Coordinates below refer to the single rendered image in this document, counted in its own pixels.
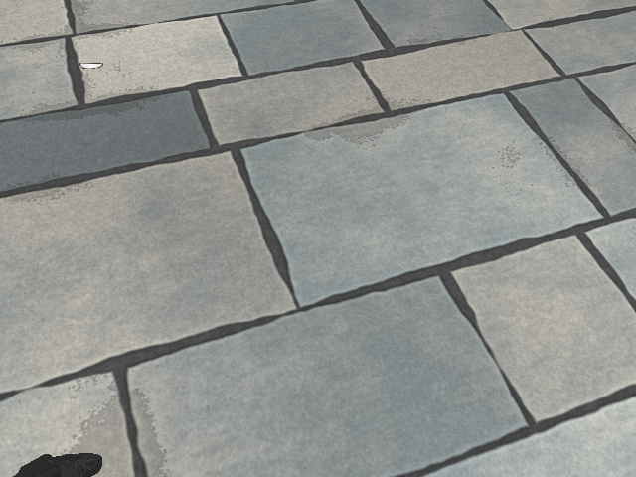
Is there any robot left hand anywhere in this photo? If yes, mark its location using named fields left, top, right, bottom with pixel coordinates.
left=13, top=453, right=102, bottom=477

